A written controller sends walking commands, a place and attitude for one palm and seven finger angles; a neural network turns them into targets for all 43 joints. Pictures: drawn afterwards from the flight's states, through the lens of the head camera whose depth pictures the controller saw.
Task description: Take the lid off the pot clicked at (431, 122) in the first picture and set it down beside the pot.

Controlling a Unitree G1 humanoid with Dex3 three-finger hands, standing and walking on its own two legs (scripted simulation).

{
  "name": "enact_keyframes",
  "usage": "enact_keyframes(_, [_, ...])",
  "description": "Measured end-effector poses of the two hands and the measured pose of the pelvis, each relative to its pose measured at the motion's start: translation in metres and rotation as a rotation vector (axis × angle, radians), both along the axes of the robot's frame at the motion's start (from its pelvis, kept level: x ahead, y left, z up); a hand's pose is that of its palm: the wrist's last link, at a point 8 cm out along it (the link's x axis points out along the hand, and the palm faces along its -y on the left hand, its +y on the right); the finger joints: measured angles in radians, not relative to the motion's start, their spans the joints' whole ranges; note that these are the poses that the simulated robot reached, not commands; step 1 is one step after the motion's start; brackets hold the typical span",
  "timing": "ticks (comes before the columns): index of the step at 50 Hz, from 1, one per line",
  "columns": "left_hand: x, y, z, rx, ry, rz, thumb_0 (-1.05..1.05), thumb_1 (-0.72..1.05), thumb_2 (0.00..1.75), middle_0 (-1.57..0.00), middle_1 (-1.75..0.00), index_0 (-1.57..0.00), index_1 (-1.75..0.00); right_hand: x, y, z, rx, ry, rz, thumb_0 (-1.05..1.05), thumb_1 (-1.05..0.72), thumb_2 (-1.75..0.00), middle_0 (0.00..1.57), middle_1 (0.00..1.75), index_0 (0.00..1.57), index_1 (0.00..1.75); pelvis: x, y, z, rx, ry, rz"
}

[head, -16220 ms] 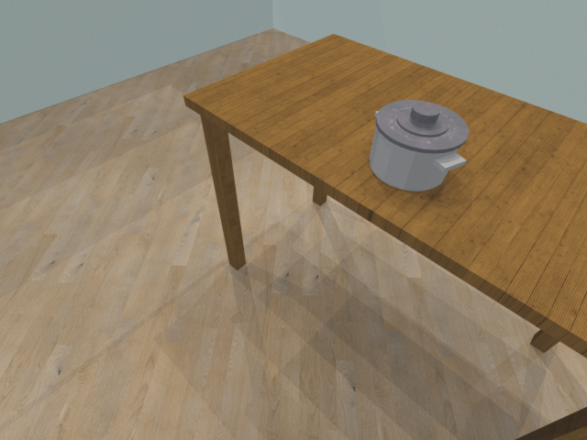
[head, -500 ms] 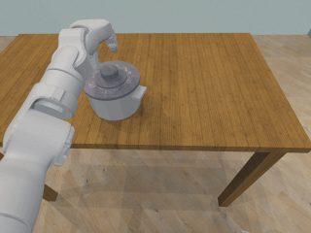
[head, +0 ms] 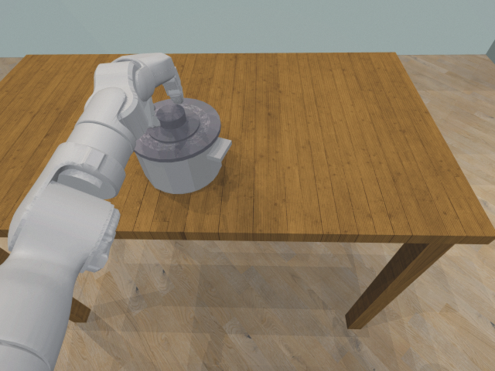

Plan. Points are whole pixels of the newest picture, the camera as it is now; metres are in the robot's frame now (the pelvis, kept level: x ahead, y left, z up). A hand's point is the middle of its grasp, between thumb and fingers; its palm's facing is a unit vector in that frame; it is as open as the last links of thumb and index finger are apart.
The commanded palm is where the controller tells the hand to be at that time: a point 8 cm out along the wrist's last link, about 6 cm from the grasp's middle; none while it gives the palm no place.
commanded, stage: lower the open fingers around the knob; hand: left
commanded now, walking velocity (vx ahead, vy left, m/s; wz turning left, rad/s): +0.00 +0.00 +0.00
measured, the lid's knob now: (171, 116) +0.53 +0.12 +0.13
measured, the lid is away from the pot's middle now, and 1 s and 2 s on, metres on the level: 0.00 0.00 0.00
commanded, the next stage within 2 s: raise the hand to come down again in 0.70 s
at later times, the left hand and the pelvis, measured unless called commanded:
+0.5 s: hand (154, 105) +0.49 +0.13 +0.18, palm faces -0.34 -0.04 -0.94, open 9.4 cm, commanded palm +0.50 +0.12 +0.21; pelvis -0.01 +0.00 -0.01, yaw -1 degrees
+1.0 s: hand (171, 111) +0.50 +0.11 +0.16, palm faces -0.32 -0.01 -0.95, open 9.9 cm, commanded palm +0.51 +0.11 +0.21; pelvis +0.00 +0.00 -0.01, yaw -2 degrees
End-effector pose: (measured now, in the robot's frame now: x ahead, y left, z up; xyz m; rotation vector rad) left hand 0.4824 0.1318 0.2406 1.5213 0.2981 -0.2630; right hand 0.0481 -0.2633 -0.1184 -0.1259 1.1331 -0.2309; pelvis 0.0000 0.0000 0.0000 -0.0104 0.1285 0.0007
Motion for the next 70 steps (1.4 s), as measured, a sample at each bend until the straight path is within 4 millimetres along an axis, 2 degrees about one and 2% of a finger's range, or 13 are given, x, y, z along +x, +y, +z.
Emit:
enact_keyframes(6, [-0.002, 0.000, -0.004, -0.001, 0.006, 0.002, 0.00, -0.35, 1.56, -0.85, -0.08, -0.86, -0.08, 0.011, -0.001, 0.003, -0.012, -0.021, 0.015, 0.01, -0.90, -0.90, 0.20, 0.30, 0.20, 0.30, -0.002, 0.001, -0.001, 0.000, 0.006, 0.005])
enact_keyframes(11, [0.001, 0.000, -0.004, -0.012, 0.004, 0.015, 0.00, -0.35, 1.56, -0.85, -0.08, -0.88, -0.10, 0.008, 0.000, 0.002, -0.014, -0.012, 0.009, 0.01, -0.90, -0.90, 0.20, 0.30, 0.20, 0.30, -0.003, 0.001, -0.002, 0.000, 0.015, 0.003])
enact_keyframes(16, [0.003, 0.000, -0.004, -0.014, 0.000, 0.022, 0.00, -0.35, 1.56, -0.85, -0.08, -0.90, -0.11, -0.005, 0.001, 0.000, -0.014, 0.024, -0.008, 0.01, -0.90, -0.90, 0.20, 0.30, 0.20, 0.30, -0.004, 0.002, -0.004, -0.001, 0.025, -0.001])
enact_keyframes(30, [0.010, -0.005, -0.002, 0.028, -0.006, 0.033, 0.00, -0.34, 1.56, -0.85, -0.08, -0.96, -0.15, -0.056, 0.000, -0.006, -0.023, 0.136, -0.075, 0.01, -0.90, -0.90, 0.20, 0.30, 0.20, 0.30, -0.008, 0.004, -0.007, -0.003, 0.047, -0.011])
enact_keyframes(38, [0.011, -0.004, -0.001, 0.012, 0.011, 0.046, 0.00, -0.35, 1.56, -0.85, -0.08, -0.95, -0.15, -0.065, 0.000, -0.007, -0.027, 0.153, -0.085, 0.01, -0.90, -0.90, 0.20, 0.30, 0.20, 0.30, -0.009, 0.004, -0.008, -0.004, 0.050, -0.015])
enact_keyframes(44, [0.014, -0.009, -0.004, 0.020, -0.013, -0.018, 0.00, -0.34, 1.56, -0.85, -0.09, -0.94, -0.15, -0.061, -0.002, -0.004, -0.040, 0.142, -0.091, 0.01, -0.90, -0.90, 0.20, 0.30, 0.20, 0.30, -0.008, 0.004, -0.009, -0.006, 0.060, -0.020])
enact_keyframes(51, [0.020, -0.022, -0.025, -0.009, -0.051, -0.115, 0.00, -0.31, 1.48, -0.81, -0.16, -0.84, -0.18, -0.048, 0.000, -0.003, -0.041, 0.103, -0.110, 0.01, -0.90, -0.90, 0.20, 0.30, 0.20, 0.30, -0.003, 0.005, -0.007, -0.006, 0.066, -0.034])
enact_keyframes(61, [0.029, -0.021, -0.013, 0.012, -0.078, -0.043, 0.00, -0.25, 1.32, -0.73, -0.29, -0.73, -0.29, -0.028, 0.013, -0.013, 0.042, 0.098, -0.076, 0.01, -0.90, -0.90, 0.20, 0.30, 0.20, 0.30, 0.011, 0.001, -0.003, -0.002, 0.071, -0.030])
enact_keyframes(70, [0.021, -0.026, -0.003, -0.004, -0.081, -0.065, 0.00, -0.20, 1.20, -0.69, -0.33, -0.69, -0.33, 0.006, 0.004, -0.010, 0.043, 0.033, -0.035, 0.01, -0.90, -0.90, 0.20, 0.30, 0.20, 0.30, 0.014, -0.007, -0.001, 0.000, 0.044, -0.029])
